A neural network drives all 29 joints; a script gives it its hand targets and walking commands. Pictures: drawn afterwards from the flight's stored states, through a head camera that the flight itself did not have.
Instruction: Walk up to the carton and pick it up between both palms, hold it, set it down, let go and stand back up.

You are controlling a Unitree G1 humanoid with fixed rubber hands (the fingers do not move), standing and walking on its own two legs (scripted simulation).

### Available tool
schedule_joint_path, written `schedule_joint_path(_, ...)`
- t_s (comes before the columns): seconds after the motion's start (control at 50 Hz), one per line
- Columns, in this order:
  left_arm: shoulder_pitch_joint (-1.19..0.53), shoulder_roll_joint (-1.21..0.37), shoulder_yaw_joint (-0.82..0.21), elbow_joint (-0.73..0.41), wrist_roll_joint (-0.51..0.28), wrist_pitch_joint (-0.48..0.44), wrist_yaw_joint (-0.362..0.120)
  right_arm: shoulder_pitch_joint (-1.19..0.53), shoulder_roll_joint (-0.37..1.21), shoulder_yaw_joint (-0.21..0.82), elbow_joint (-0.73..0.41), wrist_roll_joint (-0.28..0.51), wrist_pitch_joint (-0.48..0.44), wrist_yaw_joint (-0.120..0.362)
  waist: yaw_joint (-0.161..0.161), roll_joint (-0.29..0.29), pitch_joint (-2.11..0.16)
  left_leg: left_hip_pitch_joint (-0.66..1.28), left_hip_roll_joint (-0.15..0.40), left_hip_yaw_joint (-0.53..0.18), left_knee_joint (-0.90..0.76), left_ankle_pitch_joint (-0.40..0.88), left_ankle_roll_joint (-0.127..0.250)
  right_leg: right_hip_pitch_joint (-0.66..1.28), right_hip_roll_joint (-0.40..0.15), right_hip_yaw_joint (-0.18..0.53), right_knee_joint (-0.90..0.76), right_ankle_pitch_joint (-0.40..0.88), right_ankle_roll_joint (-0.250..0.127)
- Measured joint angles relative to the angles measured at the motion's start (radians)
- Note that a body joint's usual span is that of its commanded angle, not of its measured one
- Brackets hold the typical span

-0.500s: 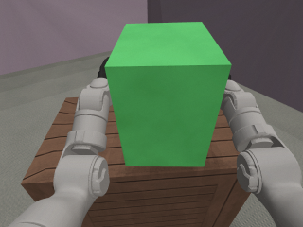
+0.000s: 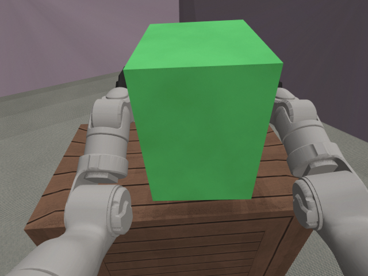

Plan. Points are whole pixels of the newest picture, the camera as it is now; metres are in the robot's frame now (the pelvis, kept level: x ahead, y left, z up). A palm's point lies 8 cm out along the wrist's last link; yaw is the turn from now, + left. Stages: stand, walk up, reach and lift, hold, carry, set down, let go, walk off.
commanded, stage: reach and lift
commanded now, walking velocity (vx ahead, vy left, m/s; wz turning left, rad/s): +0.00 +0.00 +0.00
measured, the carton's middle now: (198, 108) +0.40 +0.00 +0.23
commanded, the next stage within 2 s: hold in 0.56 s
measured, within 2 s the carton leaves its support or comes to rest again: neither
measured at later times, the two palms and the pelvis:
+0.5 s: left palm (124, 90) +0.38 +0.15 +0.28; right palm (275, 85) +0.39 -0.16 +0.29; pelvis +0.00 +0.00 +0.00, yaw +0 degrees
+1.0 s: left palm (121, 82) +0.37 +0.15 +0.31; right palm (281, 77) +0.38 -0.16 +0.31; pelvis +0.00 +0.00 +0.00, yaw +0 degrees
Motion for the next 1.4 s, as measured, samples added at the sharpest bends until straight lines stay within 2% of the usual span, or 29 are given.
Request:
schedule_joint_path(0.44, -0.039, 0.007, 0.000, 0.000, 0.000, 0.038, 0.001, -0.089, -0.029, 0.000, 0.036, 0.009, 0.061, 0.002, 0.000, 0.005, -0.005, 0.000, 0.000, 0.000, 0.000, -0.002, 0.000, 0.000, 0.000, 0.000, 0.000, -0.002, 0.000)
schedule_joint_path(0.74, -0.043, 0.007, 0.000, -0.028, 0.000, 0.082, 0.004, -0.091, -0.046, 0.037, 0.014, 0.047, 0.098, -0.004, 0.000, 0.015, -0.019, 0.000, 0.000, 0.000, 0.000, -0.002, 0.000, 0.000, 0.000, 0.000, 0.000, -0.002, 0.000)
schedule_joint_path(1.02, -0.063, 0.015, 0.000, -0.029, 0.000, 0.124, -0.001, -0.122, -0.054, 0.037, 0.024, 0.052, 0.143, -0.006, 0.000, 0.017, -0.044, 0.000, 0.000, 0.000, 0.000, -0.001, 0.000, 0.000, 0.000, 0.000, 0.000, -0.001, 0.000)
schedule_joint_path(1.4, -0.081, 0.023, 0.000, -0.013, 0.000, 0.137, -0.006, -0.144, -0.056, 0.037, 0.043, 0.053, 0.159, -0.007, 0.000, 0.017, -0.046, 0.000, 0.000, 0.000, 0.000, -0.002, 0.000, 0.000, 0.000, 0.000, 0.000, -0.001, 0.000)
